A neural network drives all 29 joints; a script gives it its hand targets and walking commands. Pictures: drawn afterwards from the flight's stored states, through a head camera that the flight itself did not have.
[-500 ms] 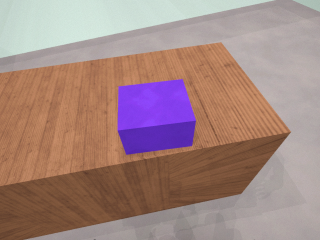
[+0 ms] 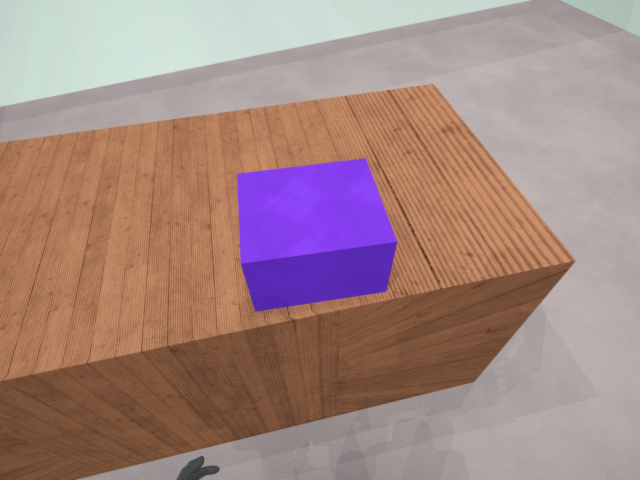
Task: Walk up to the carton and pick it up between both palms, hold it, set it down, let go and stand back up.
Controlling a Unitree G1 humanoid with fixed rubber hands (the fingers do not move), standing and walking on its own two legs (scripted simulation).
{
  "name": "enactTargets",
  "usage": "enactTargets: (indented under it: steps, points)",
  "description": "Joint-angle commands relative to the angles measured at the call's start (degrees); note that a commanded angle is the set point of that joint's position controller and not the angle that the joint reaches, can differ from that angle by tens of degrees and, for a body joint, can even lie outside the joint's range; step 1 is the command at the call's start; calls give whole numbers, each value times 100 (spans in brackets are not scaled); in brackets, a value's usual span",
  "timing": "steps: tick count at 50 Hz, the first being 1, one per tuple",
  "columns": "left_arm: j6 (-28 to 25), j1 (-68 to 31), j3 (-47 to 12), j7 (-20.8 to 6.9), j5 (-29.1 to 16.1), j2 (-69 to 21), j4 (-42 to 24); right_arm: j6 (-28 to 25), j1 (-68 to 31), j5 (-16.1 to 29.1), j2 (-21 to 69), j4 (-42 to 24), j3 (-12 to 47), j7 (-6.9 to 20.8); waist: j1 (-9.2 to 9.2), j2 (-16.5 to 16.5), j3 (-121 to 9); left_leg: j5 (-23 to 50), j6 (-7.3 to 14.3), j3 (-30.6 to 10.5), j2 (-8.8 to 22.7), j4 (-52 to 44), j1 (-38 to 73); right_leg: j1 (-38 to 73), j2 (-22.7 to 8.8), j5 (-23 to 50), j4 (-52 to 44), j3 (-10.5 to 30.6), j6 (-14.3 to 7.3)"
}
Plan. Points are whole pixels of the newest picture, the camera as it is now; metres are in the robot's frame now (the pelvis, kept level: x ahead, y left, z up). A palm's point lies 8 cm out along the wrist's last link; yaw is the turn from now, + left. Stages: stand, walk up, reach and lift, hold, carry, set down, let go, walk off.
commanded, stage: walk up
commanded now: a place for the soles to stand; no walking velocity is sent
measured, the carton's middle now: (312, 232) +0.52 +0.01 -0.04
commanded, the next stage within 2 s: none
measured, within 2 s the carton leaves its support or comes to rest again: neither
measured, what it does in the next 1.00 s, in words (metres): stands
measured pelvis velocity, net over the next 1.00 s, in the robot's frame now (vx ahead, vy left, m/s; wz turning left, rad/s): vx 0.00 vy -0.03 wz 0.17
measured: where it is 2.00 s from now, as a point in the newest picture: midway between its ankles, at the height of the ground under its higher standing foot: outside the picture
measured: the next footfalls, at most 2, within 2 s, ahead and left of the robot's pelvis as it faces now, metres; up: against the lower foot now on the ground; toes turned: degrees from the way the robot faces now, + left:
none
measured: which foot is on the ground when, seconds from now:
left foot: down 0.00-1.00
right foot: down 0.00-1.00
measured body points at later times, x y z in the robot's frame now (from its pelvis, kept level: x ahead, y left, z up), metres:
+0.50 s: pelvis +0.00 -0.01 +0.01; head +0.00 +0.00 +0.46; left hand +0.07 +0.20 -0.13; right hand +0.05 -0.23 -0.12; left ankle +0.02 +0.03 -0.73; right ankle +0.00 -0.11 -0.73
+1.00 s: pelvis +0.00 -0.03 +0.01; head -0.01 -0.02 +0.46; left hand +0.03 +0.20 -0.14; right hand +0.08 -0.24 -0.13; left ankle +0.02 +0.03 -0.73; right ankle +0.00 -0.11 -0.73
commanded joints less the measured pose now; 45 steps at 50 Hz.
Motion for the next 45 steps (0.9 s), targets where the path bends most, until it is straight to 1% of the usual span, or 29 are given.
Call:
enactTargets:
  steps: [1,2,3,5,6,10,17,21,26,37,38,39,40,41,42,43,44,45]
  points:
    - [-32,-307,119,-12,77,447,-463,-344,453,131,-693,-387,-272,-77,45,-95,-640,2175,-524,-2161,1639,-1310,795,-109,-282,-36,-378,500,-98]
    - [0,-254,106,-4,63,401,-394,-346,386,111,-671,-413,-282,-118,68,125,-544,2093,-579,-2172,1641,-1408,722,-106,-288,-79,-437,464,-104]
    - [15,-262,97,-2,65,397,-345,-344,352,105,-618,-438,-274,-149,69,267,-447,2027,-625,-2127,1579,-1484,590,-40,-318,-2,-522,476,-109]
    - [11,-288,92,4,71,460,-259,-327,421,100,-527,-419,-262,-166,55,334,-404,1938,-682,-1980,1416,-1560,451,146,-391,227,-669,490,-107]
    - [5,-270,88,9,68,483,-197,-321,481,98,-489,-392,-257,-167,55,294,-433,1911,-699,-1918,1372,-1577,454,227,-424,297,-733,501,-100]
    - [-7,-342,83,26,69,545,-66,-322,576,99,-476,-366,-288,-166,29,120,-498,1720,-683,-1936,1284,-1603,467,348,-497,302,-835,456,-89]
    - [-31,-288,58,-1,40,580,103,-334,632,79,-468,-302,-301,-164,37,-113,-292,762,-625,-2050,1161,-1831,63,482,-632,154,-992,464,-92]
    - [-57,-201,58,-20,29,610,172,-344,658,74,-457,-243,-297,-156,45,-208,-209,513,-576,-2084,1073,-1831,-59,493,-706,95,-1059,455,-116]
    - [-78,-81,56,-35,14,648,245,-357,695,67,-422,-157,-275,-153,47,-264,-167,526,-509,-2089,977,-1696,-102,469,-792,69,-1157,438,-154]
    - [-59,155,60,-48,-3,770,321,-343,667,61,-394,-4,-215,-180,74,-197,-159,712,-372,-2184,835,-1328,-220,491,-925,73,-1258,327,-250]
    - [-25,223,130,-21,4,803,257,-302,523,30,-328,21,-155,-159,30,-186,-105,384,-326,-2104,682,-1310,-91,327,-831,-15,-1348,355,-320]
    - [-32,267,177,-37,20,864,279,-279,560,29,-248,96,-129,-154,20,-109,-216,354,-300,-2097,666,-1286,70,331,-834,34,-1370,311,-312]
    - [-22,228,190,-47,27,947,236,-271,551,62,-332,91,-109,-145,25,10,-351,184,-357,-2305,777,-1420,-41,527,-724,56,-1248,205,-276]
    - [-20,132,202,-53,27,918,238,-275,508,47,-403,81,-141,-167,-11,31,-280,274,-353,-2393,782,-1488,-210,665,-747,134,-1103,170,-286]
    - [-24,282,193,-57,25,816,228,-291,310,36,-393,77,-107,-175,149,-195,-276,394,-241,-2389,820,-1426,-229,667,-695,83,-1147,118,-289]
    - [-25,404,152,-57,27,753,208,-300,262,-1,-373,44,-74,-165,211,-153,-321,565,-194,-2373,788,-1328,-243,740,-733,165,-1196,79,-246]
    - [-12,371,156,-47,39,754,236,-294,363,53,-386,142,-60,-181,130,-138,-59,570,-265,-2303,732,-1352,-324,679,-773,186,-1251,143,-277]
    - [-1,399,170,-52,3,793,206,-288,367,77,-371,162,-57,-178,131,-257,-51,510,-261,-2359,742,-1302,-427,732,-763,149,-1292,150,-287]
